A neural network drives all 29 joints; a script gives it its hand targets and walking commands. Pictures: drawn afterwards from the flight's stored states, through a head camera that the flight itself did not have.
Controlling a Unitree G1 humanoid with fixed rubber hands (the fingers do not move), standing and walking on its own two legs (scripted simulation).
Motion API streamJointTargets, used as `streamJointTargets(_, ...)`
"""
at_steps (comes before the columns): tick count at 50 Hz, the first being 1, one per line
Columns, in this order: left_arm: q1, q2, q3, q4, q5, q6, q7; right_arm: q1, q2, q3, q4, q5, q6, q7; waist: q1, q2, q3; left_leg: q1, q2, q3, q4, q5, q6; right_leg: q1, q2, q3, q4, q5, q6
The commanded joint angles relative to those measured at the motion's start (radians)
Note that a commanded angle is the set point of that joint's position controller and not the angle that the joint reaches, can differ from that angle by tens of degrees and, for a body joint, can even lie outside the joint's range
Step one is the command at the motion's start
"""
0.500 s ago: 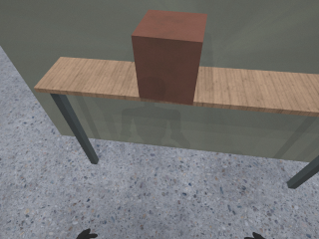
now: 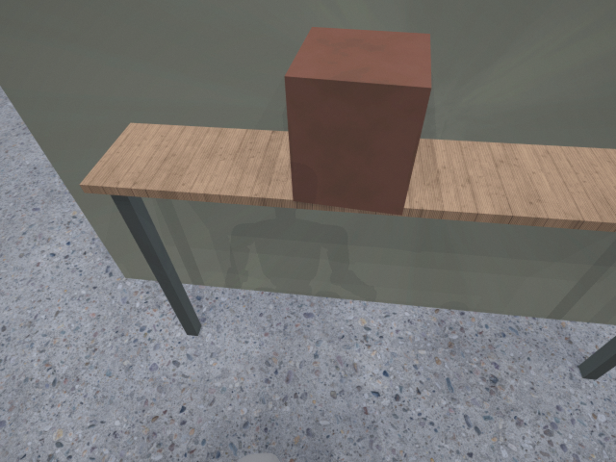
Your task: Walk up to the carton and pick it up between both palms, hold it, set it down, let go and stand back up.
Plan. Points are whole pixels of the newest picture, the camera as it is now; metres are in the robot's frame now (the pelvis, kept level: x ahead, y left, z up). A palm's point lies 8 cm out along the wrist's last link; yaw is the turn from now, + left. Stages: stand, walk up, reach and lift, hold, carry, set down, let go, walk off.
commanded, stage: walk up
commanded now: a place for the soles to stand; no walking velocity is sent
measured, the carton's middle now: (357, 122) +0.66 -0.04 +0.10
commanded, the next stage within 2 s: none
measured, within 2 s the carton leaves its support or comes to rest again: neither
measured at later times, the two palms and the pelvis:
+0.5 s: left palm (144, 384) +0.23 +0.28 -0.08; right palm out of the picture +0.11 -0.23 -0.13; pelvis +0.12 +0.04 +0.00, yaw -8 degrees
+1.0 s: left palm (152, 303) +0.39 +0.33 -0.11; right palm (439, 374) +0.28 -0.16 -0.11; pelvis +0.24 +0.10 +0.00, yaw -12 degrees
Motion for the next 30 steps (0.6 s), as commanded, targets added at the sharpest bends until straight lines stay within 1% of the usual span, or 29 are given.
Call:
streamJointTargets(1, -0.145, 0.081, 0.007, -0.243, -0.017, -0.023, 0.005, 0.199, -0.285, -0.06, -0.036, 0.0, -0.029, -0.045, -0.131, 0.191, 0.112, 0.228, 0.409, -0.843, -0.669, -0.8, 0.246, -0.572, 0.061, 0.044, 0.46, -0.119, -0.03)
streamJointTargets(2, -0.129, 0.119, 0.018, -0.225, -0.008, -0.015, 0.003, 0.12, -0.26, -0.047, -0.039, 0.012, -0.03, -0.052, -0.089, 0.107, 0.166, 0.165, 0.411, -0.807, -0.656, -0.764, 0.268, -0.567, 0.021, 0.044, 0.5, -0.019, -0.026)
streamJointTargets(3, -0.107, 0.127, 0.022, -0.204, -0.01, -0.009, -0.002, 0.075, -0.244, -0.037, -0.037, 0.01, -0.03, -0.059, -0.073, 0.082, 0.197, 0.126, 0.389, -0.693, -0.61, -0.671, 0.273, -0.549, -0.01, 0.023, 0.5, 0.041, -0.017)
streamJointTargets(4, -0.08, 0.133, 0.029, -0.188, -0.012, -0.006, -0.008, 0.041, -0.222, -0.027, -0.035, 0.0, -0.03, -0.065, -0.058, 0.061, 0.187, 0.108, 0.361, -0.593, -0.572, -0.591, 0.269, -0.507, -0.02, 0.016, 0.47, 0.071, -0.01)
streamJointTargets(5, -0.048, 0.127, 0.033, -0.176, -0.014, -0.01, -0.017, 0.019, -0.201, -0.017, -0.024, -0.003, -0.031, -0.067, -0.05, 0.081, 0.174, 0.07, 0.333, -0.479, -0.566, -0.516, 0.252, -0.444, -0.023, 0.009, 0.411, 0.074, -0.001)
streamJointTargets(6, -0.034, 0.115, 0.034, -0.179, -0.018, -0.013, -0.026, 0.013, -0.198, -0.012, -0.01, -0.003, -0.033, -0.066, -0.047, 0.116, 0.171, 0.028, 0.315, -0.408, -0.565, -0.443, 0.247, -0.382, -0.016, -0.002, 0.374, 0.08, 0.005)
streamJointTargets(8, -0.055, 0.1, 0.037, -0.198, -0.027, -0.015, -0.037, 0.009, -0.198, -0.007, 0.019, 0.003, -0.036, -0.068, -0.046, 0.139, 0.182, 0.007, 0.307, -0.321, -0.562, -0.357, 0.247, -0.33, -0.02, -0.017, 0.266, 0.096, 0.005)
streamJointTargets(10, -0.08, 0.092, 0.04, -0.216, -0.033, -0.021, -0.042, 0.012, -0.204, -0.006, 0.039, 0.005, -0.032, -0.069, -0.051, 0.146, 0.175, 0.024, 0.3, -0.25, -0.542, -0.312, 0.241, -0.287, -0.024, -0.046, 0.134, 0.098, -0.007)
streamJointTargets(12, -0.087, 0.085, 0.046, -0.229, -0.036, -0.032, -0.042, 0.009, -0.21, -0.005, 0.048, 0.006, -0.022, -0.065, -0.051, 0.144, 0.148, 0.002, 0.279, -0.175, -0.499, -0.3, 0.228, -0.175, -0.005, -0.092, 0.017, 0.121, -0.025)
streamJointTargets(13, -0.065, 0.085, 0.052, -0.228, -0.037, -0.039, -0.039, -0.005, -0.209, -0.001, 0.05, 0.01, -0.015, -0.061, -0.033, 0.123, 0.132, -0.043, 0.258, -0.128, -0.455, -0.315, 0.213, -0.074, 0.016, -0.122, -0.056, 0.171, -0.036)
streamJointTargets(14, -0.013, 0.09, 0.059, -0.221, -0.035, -0.045, -0.032, -0.026, -0.2, 0.006, 0.05, 0.016, -0.006, -0.056, 0.0, 0.087, 0.111, -0.117, 0.228, -0.068, -0.376, -0.355, 0.191, 0.069, 0.048, -0.154, -0.13, 0.236, -0.045)
streamJointTargets(15, 0.057, 0.105, 0.068, -0.204, -0.029, -0.049, -0.022, -0.017, -0.173, 0.018, 0.049, 0.019, 0.003, -0.05, 0.027, 0.036, 0.075, -0.183, 0.187, -0.019, -0.273, -0.403, 0.159, 0.203, 0.085, -0.161, -0.151, 0.236, -0.051)
streamJointTargets(16, 0.135, 0.144, 0.083, -0.195, -0.028, -0.053, -0.008, 0.001, -0.126, 0.039, 0.04, 0.016, 0.008, -0.046, 0.07, -0.071, 0.033, -0.267, 0.138, 0.044, -0.084, -0.382, 0.109, 0.326, 0.055, -0.06, -0.19, 0.147, -0.075)
streamJointTargets(17, 0.183, 0.262, 0.102, -0.208, -0.007, -0.054, 0.012, 0.016, -0.071, 0.069, -0.004, 0.017, 0.01, -0.034, 0.108, -0.294, 0.005, -0.387, 0.017, 0.142, 0.308, -0.29, 0.02, 0.323, -0.235, 0.522, -0.461, -0.317, -0.202)
streamJointTargets(18, 0.202, 0.278, 0.105, -0.202, -0.007, -0.041, 0.029, 0.005, -0.149, 0.034, -0.024, 0.002, 0.035, -0.036, 0.103, -0.209, 0.008, -0.394, 0.0, -0.006, 0.476, -0.342, 0.006, 0.232, -0.375, 0.81, -0.617, -0.477, -0.305)
streamJointTargets(19, 0.132, 0.263, 0.091, -0.21, -0.011, -0.038, 0.044, -0.034, -0.184, 0.023, -0.039, -0.008, 0.055, -0.034, 0.072, -0.118, 0.077, -0.42, 0.039, -0.058, 0.552, -0.28, -0.007, 0.164, -0.385, 0.802, -0.624, -0.469, -0.325)
streamJointTargets(20, 0.073, 0.25, 0.079, -0.22, -0.008, -0.042, 0.054, -0.048, -0.167, 0.027, -0.041, -0.006, 0.062, -0.031, 0.058, -0.093, 0.115, -0.441, 0.063, -0.072, 0.585, -0.217, -0.018, 0.126, -0.373, 0.708, -0.588, -0.346, -0.331)
streamJointTargets(21, 0.019, 0.233, 0.068, -0.231, 0.001, -0.048, 0.057, -0.041, -0.155, 0.028, -0.039, -0.007, 0.061, -0.031, 0.041, -0.092, 0.108, -0.432, 0.083, -0.083, 0.58, -0.185, -0.024, 0.104, -0.355, 0.619, -0.553, -0.259, -0.323)
streamJointTargets(22, -0.029, 0.212, 0.056, -0.236, 0.005, -0.055, 0.057, -0.01, -0.155, 0.023, -0.03, -0.009, 0.056, -0.028, 0.02, -0.11, 0.09, -0.384, 0.097, -0.101, 0.55, -0.163, -0.032, 0.065, -0.332, 0.528, -0.531, -0.182, -0.305)
streamJointTargets(23, -0.067, 0.202, 0.049, -0.232, 0.008, -0.06, 0.055, 0.013, -0.153, 0.018, -0.029, -0.007, 0.055, -0.022, 0.002, -0.13, 0.077, -0.331, 0.101, -0.113, 0.525, -0.15, -0.04, 0.019, -0.308, 0.459, -0.521, -0.13, -0.288)
streamJointTargets(25, -0.123, 0.209, 0.045, -0.221, 0.006, -0.07, 0.05, 0.029, -0.129, 0.015, -0.035, 0.004, 0.057, -0.008, -0.019, -0.175, 0.076, -0.268, 0.108, -0.114, 0.444, -0.122, -0.042, -0.047, -0.27, 0.342, -0.506, -0.065, -0.273)
streamJointTargets(26, -0.139, 0.216, 0.047, -0.216, 0.005, -0.073, 0.047, 0.023, -0.117, 0.015, -0.041, 0.009, 0.058, -0.002, -0.023, -0.191, 0.085, -0.249, 0.113, -0.104, 0.379, -0.118, -0.042, -0.07, -0.258, 0.292, -0.495, -0.054, -0.266)
streamJointTargets(28, -0.137, 0.231, 0.052, -0.207, 0.005, -0.072, 0.04, 0.0, -0.101, 0.014, -0.056, 0.016, 0.053, 0.007, -0.013, -0.211, 0.086, -0.203, 0.114, -0.071, 0.244, -0.127, -0.031, -0.098, -0.236, 0.23, -0.461, -0.072, -0.249)
streamJointTargets(29, -0.14, 0.236, 0.055, -0.205, 0.005, -0.069, 0.037, 0.004, -0.098, 0.01, -0.057, 0.018, 0.047, 0.011, -0.011, -0.218, 0.072, -0.152, 0.102, -0.046, 0.184, -0.118, -0.023, -0.12, -0.219, 0.196, -0.44, -0.092, -0.233)
streamJointTargets(30, -0.158, 0.235, 0.054, -0.209, -0.001, -0.062, 0.03, 0.029, -0.093, 0.006, -0.049, 0.026, 0.036, 0.008, -0.016, -0.228, 0.055, -0.052, 0.076, -0.01, 0.114, -0.085, -0.011, -0.181, -0.188, 0.147, -0.41, -0.089, -0.208)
